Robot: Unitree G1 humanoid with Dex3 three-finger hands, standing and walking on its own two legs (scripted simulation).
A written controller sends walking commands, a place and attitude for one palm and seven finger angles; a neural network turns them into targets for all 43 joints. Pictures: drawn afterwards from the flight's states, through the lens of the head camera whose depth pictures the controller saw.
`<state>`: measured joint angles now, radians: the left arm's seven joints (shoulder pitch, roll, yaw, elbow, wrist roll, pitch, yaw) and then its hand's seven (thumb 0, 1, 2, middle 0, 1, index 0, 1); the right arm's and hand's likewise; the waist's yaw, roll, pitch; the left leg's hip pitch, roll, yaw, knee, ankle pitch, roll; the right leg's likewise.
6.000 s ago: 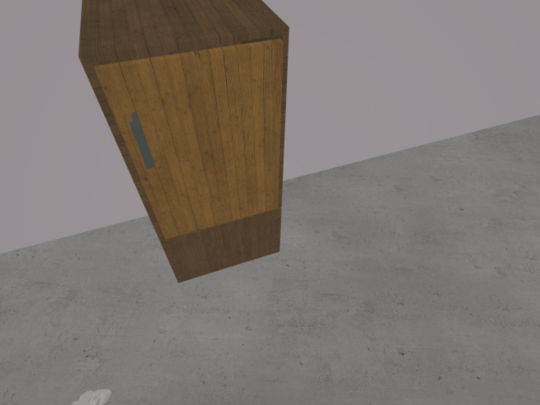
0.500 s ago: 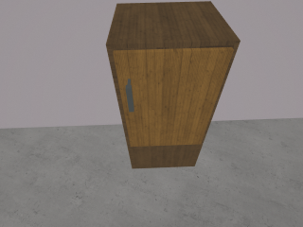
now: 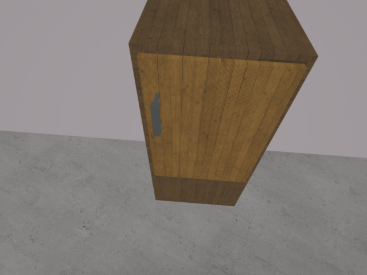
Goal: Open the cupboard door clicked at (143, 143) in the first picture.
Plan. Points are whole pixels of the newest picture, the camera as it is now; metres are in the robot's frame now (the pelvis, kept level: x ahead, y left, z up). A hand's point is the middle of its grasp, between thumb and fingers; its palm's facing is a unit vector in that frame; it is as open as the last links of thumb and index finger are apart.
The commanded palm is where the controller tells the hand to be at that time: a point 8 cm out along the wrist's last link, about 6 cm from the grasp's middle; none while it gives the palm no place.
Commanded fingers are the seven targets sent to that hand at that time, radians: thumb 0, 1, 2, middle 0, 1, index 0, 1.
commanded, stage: shuffle to correct the standing spot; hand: left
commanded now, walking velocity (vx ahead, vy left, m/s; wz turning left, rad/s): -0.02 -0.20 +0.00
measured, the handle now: (157, 115) +0.53 +0.12 +0.00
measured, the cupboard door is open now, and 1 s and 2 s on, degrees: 0 0 0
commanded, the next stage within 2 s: come to a stop and stand still in 0.20 s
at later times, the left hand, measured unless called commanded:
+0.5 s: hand out of the picture +0.10 +0.09 -0.15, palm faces +0.00 -0.96 -0.27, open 7.3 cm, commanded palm none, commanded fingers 0.00 0.90 0.90 -0.20 -0.30 -0.20 -0.30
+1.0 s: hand out of the picture +0.02 +0.12 -0.16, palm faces +0.09 -0.97 -0.22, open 7.4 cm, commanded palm none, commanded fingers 0.00 0.90 0.90 -0.20 -0.30 -0.20 -0.30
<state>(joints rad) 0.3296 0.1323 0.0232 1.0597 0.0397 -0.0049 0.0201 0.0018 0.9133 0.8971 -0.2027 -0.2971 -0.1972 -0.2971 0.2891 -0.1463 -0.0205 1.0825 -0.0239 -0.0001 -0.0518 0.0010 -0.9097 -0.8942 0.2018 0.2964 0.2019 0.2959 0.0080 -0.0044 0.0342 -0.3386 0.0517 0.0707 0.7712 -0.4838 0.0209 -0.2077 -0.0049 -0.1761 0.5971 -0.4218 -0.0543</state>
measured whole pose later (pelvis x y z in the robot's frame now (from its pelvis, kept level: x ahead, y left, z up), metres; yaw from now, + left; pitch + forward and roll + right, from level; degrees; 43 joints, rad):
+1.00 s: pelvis +0.01 -0.08 +0.01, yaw +1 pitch +0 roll +1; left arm 0.27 0.20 0.05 1.00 0.03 0.06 0.03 0.00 0.91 0.90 -0.20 -0.30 -0.20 -0.30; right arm 0.19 -0.14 -0.02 0.95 -0.02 0.02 -0.03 -0.01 -0.93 -0.89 0.20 0.30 0.20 0.30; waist 0.04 -0.05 0.03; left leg -0.27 -0.05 0.09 0.48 -0.22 0.07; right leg -0.40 -0.05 -0.01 0.97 -0.42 0.01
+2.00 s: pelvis +0.02 -0.07 +0.01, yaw -1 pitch +0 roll +0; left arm 0.25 0.21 -0.01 1.05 0.02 -0.01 0.03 0.00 0.91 0.90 -0.20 -0.30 -0.20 -0.30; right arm 0.18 -0.20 0.01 1.07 -0.01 -0.03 -0.03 0.00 -0.91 -0.89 0.20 0.30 0.20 0.30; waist 0.01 -0.03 0.02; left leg -0.23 -0.02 0.11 0.49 -0.26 0.06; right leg -0.10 0.00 -0.01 0.47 -0.36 -0.01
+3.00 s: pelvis +0.02 -0.07 -0.06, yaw +1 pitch +15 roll -2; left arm 0.28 0.30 0.32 0.16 -0.37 -0.36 -0.42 0.01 0.10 0.55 -0.26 -0.81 -0.26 -0.81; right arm 0.27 -0.24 0.01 0.57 0.03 -0.23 -0.05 0.01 -0.90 -0.89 0.21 0.30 0.21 0.30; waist -0.01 0.03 -0.14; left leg -0.84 -0.02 0.03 1.06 -0.49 0.06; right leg -0.80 0.06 -0.07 1.02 -0.49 -0.05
